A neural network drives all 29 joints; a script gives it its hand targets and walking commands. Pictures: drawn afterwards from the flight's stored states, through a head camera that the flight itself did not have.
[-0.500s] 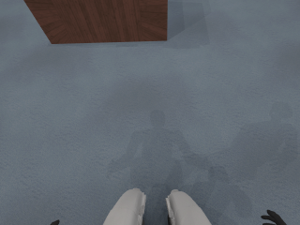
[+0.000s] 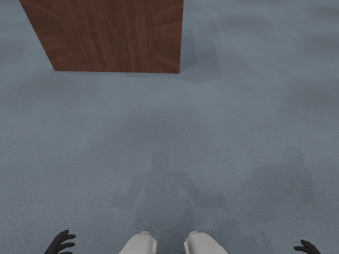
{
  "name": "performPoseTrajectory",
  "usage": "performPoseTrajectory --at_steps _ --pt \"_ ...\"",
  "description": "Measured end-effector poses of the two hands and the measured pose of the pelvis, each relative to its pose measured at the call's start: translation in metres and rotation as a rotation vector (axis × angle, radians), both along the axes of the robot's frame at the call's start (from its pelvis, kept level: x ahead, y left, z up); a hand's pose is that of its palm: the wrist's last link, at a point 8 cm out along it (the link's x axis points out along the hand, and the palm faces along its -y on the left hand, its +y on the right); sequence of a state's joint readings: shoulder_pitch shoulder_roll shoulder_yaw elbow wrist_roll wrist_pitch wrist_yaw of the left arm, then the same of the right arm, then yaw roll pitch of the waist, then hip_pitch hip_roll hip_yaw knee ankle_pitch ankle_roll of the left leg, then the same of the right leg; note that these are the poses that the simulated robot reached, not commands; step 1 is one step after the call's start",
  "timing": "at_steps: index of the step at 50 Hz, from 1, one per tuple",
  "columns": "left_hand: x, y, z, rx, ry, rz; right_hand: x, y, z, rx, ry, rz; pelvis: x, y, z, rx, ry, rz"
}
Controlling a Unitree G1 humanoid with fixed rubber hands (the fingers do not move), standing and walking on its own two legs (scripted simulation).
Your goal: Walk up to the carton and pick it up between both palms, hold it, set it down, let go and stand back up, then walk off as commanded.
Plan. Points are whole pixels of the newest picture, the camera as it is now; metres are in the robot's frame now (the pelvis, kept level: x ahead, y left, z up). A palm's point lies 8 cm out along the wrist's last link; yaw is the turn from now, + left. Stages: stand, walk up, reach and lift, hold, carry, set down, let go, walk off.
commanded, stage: stand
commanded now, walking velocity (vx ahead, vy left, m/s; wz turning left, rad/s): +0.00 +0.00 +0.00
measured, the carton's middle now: out of the picture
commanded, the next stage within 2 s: none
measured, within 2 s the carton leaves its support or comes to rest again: neither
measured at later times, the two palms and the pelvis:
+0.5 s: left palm out of the picture +0.13 +0.29 -0.09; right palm out of the picture +0.07 -0.34 -0.08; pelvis +0.00 +0.00 +0.00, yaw +0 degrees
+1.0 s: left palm (56, 246) +0.17 +0.27 -0.08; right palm out of the picture +0.11 -0.36 -0.08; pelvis +0.04 -0.02 +0.01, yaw +0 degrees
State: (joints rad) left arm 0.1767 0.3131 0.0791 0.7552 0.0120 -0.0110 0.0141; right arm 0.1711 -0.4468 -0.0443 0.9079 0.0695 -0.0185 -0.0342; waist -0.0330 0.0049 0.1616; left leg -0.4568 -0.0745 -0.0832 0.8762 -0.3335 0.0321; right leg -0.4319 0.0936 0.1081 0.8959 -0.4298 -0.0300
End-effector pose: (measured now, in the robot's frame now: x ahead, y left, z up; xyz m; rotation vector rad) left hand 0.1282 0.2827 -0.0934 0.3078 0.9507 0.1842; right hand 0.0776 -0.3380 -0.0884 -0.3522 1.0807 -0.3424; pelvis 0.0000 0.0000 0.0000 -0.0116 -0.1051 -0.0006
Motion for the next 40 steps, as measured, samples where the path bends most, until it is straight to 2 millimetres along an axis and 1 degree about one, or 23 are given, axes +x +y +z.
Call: performPoseTrajectory --at_steps 5,13,17,21,25,29,40 --pt "-0.003 0.003 0.001 0.01 0.0 0.0 -0.002 0.0 0.0 0.002 -0.004 0.001 -0.003 0.0 0.0 0.0 -0.004 0.001" --pt "-0.008 0.002 0.004 0.009 0.014 0.001 -0.004 -0.002 0.002 0.009 0.003 0.005 -0.005 -0.002 0.003 0.003 0.003 0.002" --pt "-0.005 0.005 0.003 0.011 0.015 -0.005 -0.007 -0.001 0.002 0.012 0.019 0.0 -0.003 -0.001 0.003 0.001 0.004 0.0" --pt "0.002 0.007 0.001 0.003 0.007 -0.01 -0.012 0.001 0.005 0.003 0.035 -0.007 0.0 0.002 0.003 -0.003 0.007 -0.001" --pt "0.004 0.007 -0.001 0.0 0.019 -0.01 -0.008 -0.001 0.006 -0.001 0.039 -0.006 0.004 0.001 0.003 -0.002 0.012 0.0" --pt "0.005 0.004 -0.003 0.001 0.035 -0.004 0.0 -0.005 0.006 0.0 0.034 -0.005 0.011 -0.003 0.003 0.004 0.021 0.001" --pt "0.026 -0.003 0.003 0.013 0.025 -0.007 0.02 -0.013 0.005 0.011 0.029 -0.001 0.029 -0.012 0.005 0.018 0.048 0.002"
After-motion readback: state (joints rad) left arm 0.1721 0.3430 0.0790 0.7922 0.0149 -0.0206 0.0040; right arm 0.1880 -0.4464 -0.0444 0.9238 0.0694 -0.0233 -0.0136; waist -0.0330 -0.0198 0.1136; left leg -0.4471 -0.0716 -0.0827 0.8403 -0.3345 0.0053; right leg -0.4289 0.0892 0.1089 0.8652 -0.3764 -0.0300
